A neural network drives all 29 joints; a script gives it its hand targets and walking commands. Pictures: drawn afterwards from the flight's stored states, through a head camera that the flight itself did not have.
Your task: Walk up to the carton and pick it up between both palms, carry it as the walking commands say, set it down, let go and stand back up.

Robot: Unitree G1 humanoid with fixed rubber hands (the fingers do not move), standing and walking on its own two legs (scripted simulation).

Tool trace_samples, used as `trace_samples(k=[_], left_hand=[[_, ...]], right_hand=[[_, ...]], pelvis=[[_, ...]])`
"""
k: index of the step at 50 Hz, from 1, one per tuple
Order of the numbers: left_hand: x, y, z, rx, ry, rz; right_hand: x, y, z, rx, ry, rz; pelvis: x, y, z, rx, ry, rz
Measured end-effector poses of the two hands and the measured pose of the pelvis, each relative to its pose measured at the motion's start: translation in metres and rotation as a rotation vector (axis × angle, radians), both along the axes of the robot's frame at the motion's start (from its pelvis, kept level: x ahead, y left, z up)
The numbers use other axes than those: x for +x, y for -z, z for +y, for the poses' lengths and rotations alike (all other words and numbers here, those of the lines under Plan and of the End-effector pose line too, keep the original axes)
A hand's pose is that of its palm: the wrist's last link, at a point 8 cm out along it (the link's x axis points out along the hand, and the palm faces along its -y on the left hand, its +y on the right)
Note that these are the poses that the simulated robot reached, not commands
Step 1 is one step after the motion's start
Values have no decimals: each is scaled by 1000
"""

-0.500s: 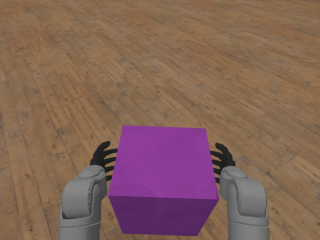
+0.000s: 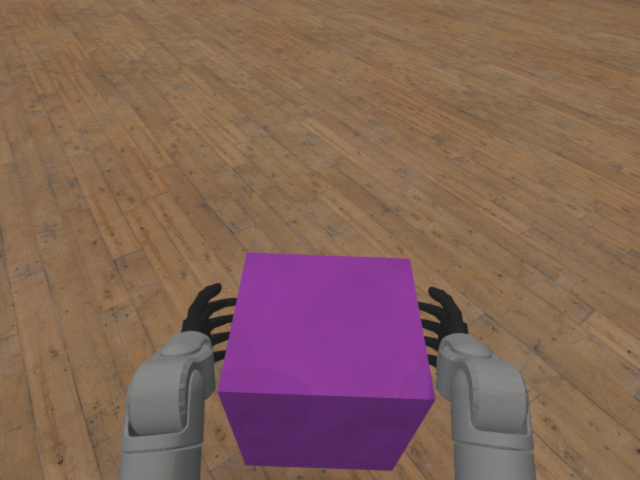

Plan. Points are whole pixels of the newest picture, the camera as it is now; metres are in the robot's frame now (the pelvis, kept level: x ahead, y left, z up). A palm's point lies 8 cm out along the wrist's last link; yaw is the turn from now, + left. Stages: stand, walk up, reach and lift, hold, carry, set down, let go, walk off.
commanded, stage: carry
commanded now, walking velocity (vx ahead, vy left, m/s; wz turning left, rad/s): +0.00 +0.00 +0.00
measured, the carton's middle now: (323, 367) +0.29 +0.00 +0.00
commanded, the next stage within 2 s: none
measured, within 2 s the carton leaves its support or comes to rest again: neither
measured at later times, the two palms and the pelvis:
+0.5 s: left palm (202, 344) +0.28 +0.14 +0.08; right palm (453, 347) +0.28 -0.15 +0.07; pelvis +0.00 +0.00 +0.00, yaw +0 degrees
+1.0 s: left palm (206, 345) +0.28 +0.14 +0.07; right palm (455, 347) +0.28 -0.16 +0.07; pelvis +0.00 -0.01 +0.00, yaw +0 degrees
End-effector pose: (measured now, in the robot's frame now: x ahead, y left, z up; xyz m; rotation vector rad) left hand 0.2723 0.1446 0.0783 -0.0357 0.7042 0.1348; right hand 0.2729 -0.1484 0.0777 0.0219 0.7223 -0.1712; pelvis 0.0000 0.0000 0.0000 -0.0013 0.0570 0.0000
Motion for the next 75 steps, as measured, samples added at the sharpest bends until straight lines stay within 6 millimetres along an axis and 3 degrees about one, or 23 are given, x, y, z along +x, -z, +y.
trace_samples(k=[57, 62, 75], left_hand=[[5, 6, -9, 11, 3, -12], [-1, -4, -10, -2, -7, -42], [-1, 1, -46, -8, 1, 18]], right_hand=[[5, 7, -9, -5, -9, -13], [0, -4, -10, -2, -6, -43], [-5, 3, -46, 11, 17, 16]], pelvis=[[4, 0, -9, 1, 1, -5], [4, 1, -12, 3, 6, -2], [0, 11, -44, -6, 5, 4]])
